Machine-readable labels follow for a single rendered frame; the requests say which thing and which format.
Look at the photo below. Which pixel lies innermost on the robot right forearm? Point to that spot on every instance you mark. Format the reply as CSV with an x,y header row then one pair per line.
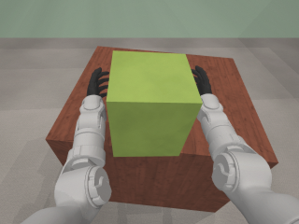
x,y
218,130

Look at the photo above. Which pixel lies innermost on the carton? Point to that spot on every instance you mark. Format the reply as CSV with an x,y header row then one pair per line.
x,y
152,103

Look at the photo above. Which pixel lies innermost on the robot right upper arm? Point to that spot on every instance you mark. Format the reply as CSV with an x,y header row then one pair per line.
x,y
246,180

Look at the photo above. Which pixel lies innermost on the robot left upper arm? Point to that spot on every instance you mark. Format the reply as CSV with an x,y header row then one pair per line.
x,y
79,195

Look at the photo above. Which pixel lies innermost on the robot left forearm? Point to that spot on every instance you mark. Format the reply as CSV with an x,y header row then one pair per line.
x,y
89,136

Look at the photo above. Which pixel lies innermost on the robot left hand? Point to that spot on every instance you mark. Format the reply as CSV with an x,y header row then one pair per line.
x,y
93,87

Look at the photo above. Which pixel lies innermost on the pedestal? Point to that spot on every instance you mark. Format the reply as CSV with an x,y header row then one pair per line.
x,y
181,182

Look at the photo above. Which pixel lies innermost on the robot right hand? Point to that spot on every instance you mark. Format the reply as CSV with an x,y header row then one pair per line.
x,y
202,80

